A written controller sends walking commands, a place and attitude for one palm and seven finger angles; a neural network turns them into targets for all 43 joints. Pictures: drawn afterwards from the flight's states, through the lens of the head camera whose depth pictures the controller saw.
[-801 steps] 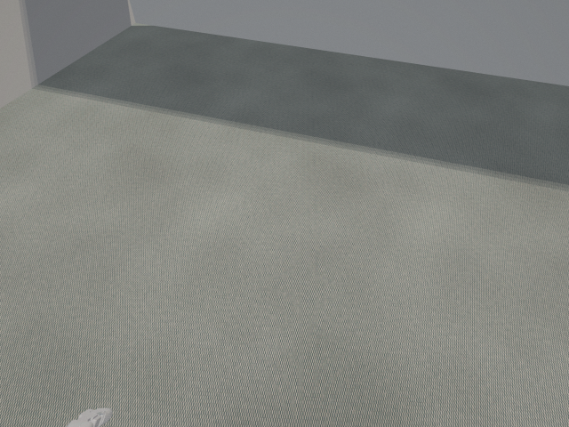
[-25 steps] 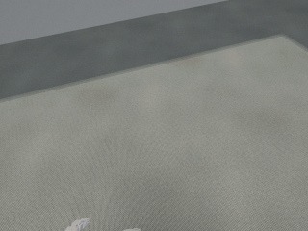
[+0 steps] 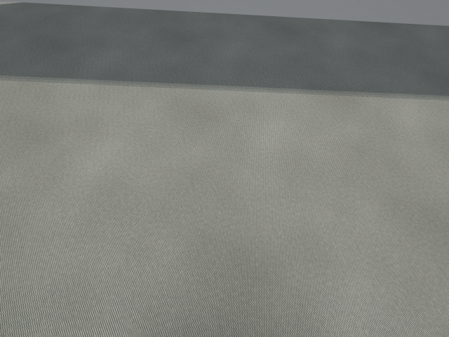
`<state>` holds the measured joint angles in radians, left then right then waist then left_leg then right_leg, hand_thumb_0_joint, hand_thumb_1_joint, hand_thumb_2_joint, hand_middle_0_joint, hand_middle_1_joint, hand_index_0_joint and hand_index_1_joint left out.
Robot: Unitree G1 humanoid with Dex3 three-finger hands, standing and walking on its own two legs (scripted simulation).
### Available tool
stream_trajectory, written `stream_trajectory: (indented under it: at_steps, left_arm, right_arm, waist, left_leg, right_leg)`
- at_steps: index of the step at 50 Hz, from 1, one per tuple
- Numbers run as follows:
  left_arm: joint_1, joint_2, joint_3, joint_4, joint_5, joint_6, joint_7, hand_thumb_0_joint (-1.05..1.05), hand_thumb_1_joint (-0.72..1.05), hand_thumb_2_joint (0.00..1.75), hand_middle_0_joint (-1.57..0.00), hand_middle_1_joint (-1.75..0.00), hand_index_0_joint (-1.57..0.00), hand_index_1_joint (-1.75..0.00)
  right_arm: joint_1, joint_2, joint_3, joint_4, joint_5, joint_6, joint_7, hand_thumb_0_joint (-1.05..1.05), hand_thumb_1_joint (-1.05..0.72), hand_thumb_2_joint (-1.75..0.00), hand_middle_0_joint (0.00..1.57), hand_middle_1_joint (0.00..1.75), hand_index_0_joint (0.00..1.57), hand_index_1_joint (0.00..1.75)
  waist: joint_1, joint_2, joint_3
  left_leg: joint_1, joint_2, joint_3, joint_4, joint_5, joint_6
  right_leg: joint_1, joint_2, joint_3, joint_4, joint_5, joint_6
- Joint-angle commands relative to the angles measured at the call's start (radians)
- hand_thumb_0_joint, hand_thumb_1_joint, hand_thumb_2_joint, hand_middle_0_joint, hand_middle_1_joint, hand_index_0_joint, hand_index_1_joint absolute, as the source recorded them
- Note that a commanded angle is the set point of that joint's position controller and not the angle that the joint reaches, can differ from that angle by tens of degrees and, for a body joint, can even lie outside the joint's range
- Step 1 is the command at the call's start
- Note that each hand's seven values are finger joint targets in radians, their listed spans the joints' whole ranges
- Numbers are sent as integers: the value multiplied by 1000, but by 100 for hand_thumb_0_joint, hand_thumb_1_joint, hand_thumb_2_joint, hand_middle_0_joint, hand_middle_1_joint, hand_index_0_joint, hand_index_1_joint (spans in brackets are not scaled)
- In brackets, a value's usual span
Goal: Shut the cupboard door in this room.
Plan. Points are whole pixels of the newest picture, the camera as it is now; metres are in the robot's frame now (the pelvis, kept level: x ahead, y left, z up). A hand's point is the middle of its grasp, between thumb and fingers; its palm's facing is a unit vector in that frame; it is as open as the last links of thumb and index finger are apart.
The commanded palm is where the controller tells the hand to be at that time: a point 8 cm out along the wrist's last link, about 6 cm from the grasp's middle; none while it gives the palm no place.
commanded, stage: turn or walk to find it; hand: left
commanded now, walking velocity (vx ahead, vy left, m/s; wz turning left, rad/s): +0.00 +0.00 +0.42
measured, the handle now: out of the picture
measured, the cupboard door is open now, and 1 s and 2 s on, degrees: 88 88 88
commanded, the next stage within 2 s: stand and wait in 1.14 s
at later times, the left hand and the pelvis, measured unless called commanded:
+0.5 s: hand out of the picture +0.02 +0.16 -0.13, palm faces +0.22 -0.93 -0.28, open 7.4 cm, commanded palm none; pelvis -0.02 -0.04 +0.01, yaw +13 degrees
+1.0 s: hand out of the picture -0.09 +0.21 -0.16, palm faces +0.46 -0.85 -0.25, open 7.4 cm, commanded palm none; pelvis -0.05 -0.01 +0.01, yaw +25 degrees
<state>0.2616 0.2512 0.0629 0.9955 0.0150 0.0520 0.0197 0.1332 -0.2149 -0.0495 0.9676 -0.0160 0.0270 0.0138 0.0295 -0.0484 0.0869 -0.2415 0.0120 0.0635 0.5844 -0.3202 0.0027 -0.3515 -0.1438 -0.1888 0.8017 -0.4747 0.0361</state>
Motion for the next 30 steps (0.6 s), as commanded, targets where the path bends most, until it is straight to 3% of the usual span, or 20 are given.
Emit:
stream_trajectory:
  at_steps: [1, 2, 4, 9, 12, 14, 15, 16, 17, 18, 19, 20, 21, 23, 25, 30]
  left_arm:
    - [-95, 70, 18, -102, 1, -15, -7, 0, 90, 90, -20, -30, -20, -30]
    - [-74, 67, 16, -88, 1, -18, -11, 0, 90, 90, -20, -30, -20, -30]
    - [-58, 67, 13, -78, -1, -20, -12, 0, 90, 90, -20, -30, -20, -30]
    - [-91, 51, 5, -110, -4, -21, -8, 0, 90, 90, -20, -30, -20, -30]
    - [-61, 48, 4, -113, -8, -29, -6, 0, 90, 90, -20, -30, -20, -30]
    - [-1, 61, 8, -100, -7, -41, -5, 0, 90, 90, -20, -30, -20, -30]
    - [44, 82, 13, -93, -4, -50, -1, 0, 90, 90, -20, -30, -20, -30]
    - [68, 159, 28, -91, 11, -61, 7, 0, 90, 90, -20, -30, -20, -30]
    - [67, 222, 38, -107, 15, -59, 8, 0, 90, 90, -20, -30, -20, -30]
    - [41, 196, 43, -117, 5, -64, 13, 0, 90, 90, -20, -30, -20, -30]
    - [-10, 167, 36, -129, 4, -55, 16, 0, 90, 90, -20, -30, -20, -30]
    - [-67, 139, 27, -144, 4, -57, 15, 0, 90, 90, -20, -30, -20, -30]
    - [-100, 117, 19, -155, 5, -60, 13, 0, 90, 90, -20, -30, -20, -30]
    - [-84, 103, 13, -151, 6, -67, 13, 0, 90, 90, -20, -30, -20, -30]
    - [-52, 108, 16, -137, 8, -69, 15, 0, 90, 90, -20, -30, -20, -30]
    - [27, 147, 26, -94, 14, -64, 12, 0, 90, 90, -20, -30, -20, -30]
  right_arm:
    - [45, -194, -41, -47, -7, -13, -35, 0, -90, -90, 20, 30, 20, 30]
    - [23, -183, -34, -55, -6, -18, -35, 0, -90, -90, 20, 30, 20, 30]
    - [25, -180, -35, -60, -3, -21, -33, 0, -90, -90, 20, 30, 20, 30]
    - [43, -192, -48, -64, -8, -12, -27, 0, -90, -90, 20, 30, 20, 30]
    - [23, -195, -53, -76, -11, -5, -24, 0, -90, -90, 20, 30, 20, 30]
    - [12, -187, -56, -82, -5, -3, -22, 0, -90, -90, 20, 30, 20, 30]
    - [7, -165, -54, -91, 0, -4, -19, 0, -90, -90, 20, 30, 20, 30]
    - [26, -103, -45, -104, 9, -7, -14, 0, -90, -90, 20, 30, 20, 30]
    - [-3, -82, -42, -136, 7, -3, -12, 0, -90, -90, 20, 30, 20, 30]
    - [1, -121, -53, -122, -4, 14, -16, 0, -90, -90, 20, 30, 20, 30]
    - [-6, -127, -60, -113, -2, 21, -13, 0, -90, -90, 20, 30, 20, 30]
    - [18, -118, -58, -84, -5, 25, -5, 0, -90, -90, 20, 30, 20, 30]
    - [50, -107, -55, -67, -7, 28, 1, 0, -90, -90, 20, 30, 20, 30]
    - [69, -96, -49, -53, -6, 29, 5, 0, -90, -90, 20, 30, 20, 30]
    - [57, -88, -44, -50, -5, 29, 6, 0, -90, -90, 20, 30, 20, 30]
    - [-11, -73, -29, -59, 2, 23, 3, 0, -90, -90, 20, 30, 20, 30]
  waist:
    - [-50, 245, -61]
    - [-35, 216, -68]
    - [-34, 183, -90]
    - [-52, 194, -92]
    - [-40, 223, -101]
    - [-10, 194, -125]
    - [13, 134, -143]
    - [19, -84, -163]
    - [34, -235, -121]
    - [29, -268, -112]
    - [5, -169, -56]
    - [-25, -91, -31]
    - [-45, -67, -40]
    - [-40, -101, -62]
    - [-24, -108, -70]
    - [18, -117, -88]
  left_leg:
    - [103, 284, -300, -267, 460, 172]
    - [113, 252, -261, -253, 507, 156]
    - [125, 230, -233, -243, 549, 152]
    - [105, 224, -285, -230, 487, 164]
    - [54, 203, -321, -200, 484, 152]
    - [-4, 166, -321, -135, 445, 118]
    - [-75, 124, -297, -68, 340, 78]
    - [-243, 13, -178, 105, 89, 11]
    - [-326, -73, -105, 316, -264, -27]
    - [-310, -29, -176, 473, -269, -19]
    - [-308, -18, -172, 579, -215, -16]
    - [-309, -2, -164, 631, -143, -24]
    - [-299, 5, -144, 649, -89, -35]
    - [-295, 9, -116, 632, -53, -53]
    - [-289, 17, -97, 565, -64, -66]
    - [-236, 22, -42, 363, -135, -71]
  right_leg:
    - [-212, 18, 154, 297, -12, 32]
    - [-200, 26, 148, 294, 24, 37]
    - [-170, 35, 147, 261, 43, 43]
    - [-96, 67, 137, 73, 18, 45]
    - [7, 98, 119, -82, 50, 36]
    - [140, 109, 108, -270, 192, 32]
    - [249, 70, 136, -399, 280, 25]
    - [379, -134, 338, -475, 342, -35]
    - [313, -327, 504, -514, 442, -156]
    - [202, -329, 511, -549, 376, -194]
    - [135, -302, 473, -555, 307, -196]
    - [119, -240, 371, -534, 303, -174]
    - [123, -198, 288, -514, 331, -153]
    - [161, -172, 218, -499, 413, -143]
    - [211, -178, 189, -489, 476, -146]
    - [278, -212, 162, -454, 611, -173]
